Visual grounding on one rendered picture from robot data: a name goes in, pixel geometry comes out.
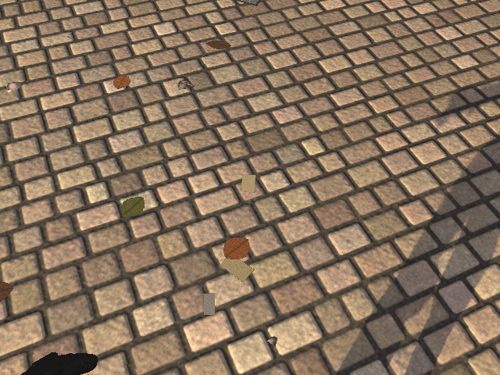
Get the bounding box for left robot hand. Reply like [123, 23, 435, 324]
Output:
[21, 352, 98, 375]

